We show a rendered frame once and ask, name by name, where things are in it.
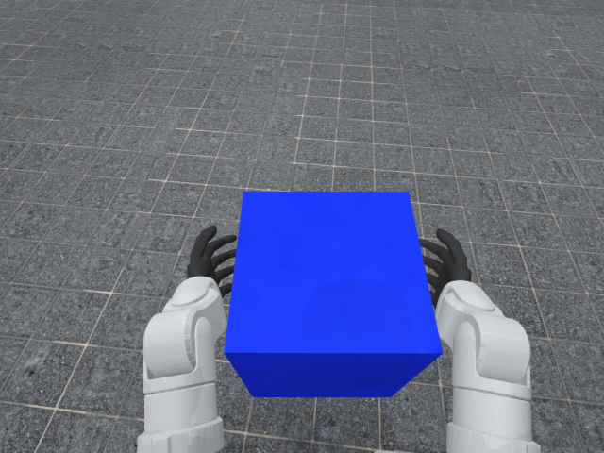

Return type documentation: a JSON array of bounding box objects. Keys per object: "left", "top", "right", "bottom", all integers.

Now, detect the robot left hand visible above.
[{"left": 187, "top": 225, "right": 237, "bottom": 298}]

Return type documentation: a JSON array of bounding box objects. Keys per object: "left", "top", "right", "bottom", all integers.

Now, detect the left robot forearm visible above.
[{"left": 137, "top": 277, "right": 227, "bottom": 453}]

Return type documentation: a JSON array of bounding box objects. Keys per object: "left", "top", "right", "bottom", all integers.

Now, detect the right robot forearm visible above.
[{"left": 435, "top": 280, "right": 541, "bottom": 453}]

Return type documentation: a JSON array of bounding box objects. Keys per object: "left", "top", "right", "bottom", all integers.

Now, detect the carton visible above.
[{"left": 224, "top": 192, "right": 443, "bottom": 397}]

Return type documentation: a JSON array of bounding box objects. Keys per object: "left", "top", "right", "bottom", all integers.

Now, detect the robot right hand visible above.
[{"left": 419, "top": 228, "right": 471, "bottom": 310}]

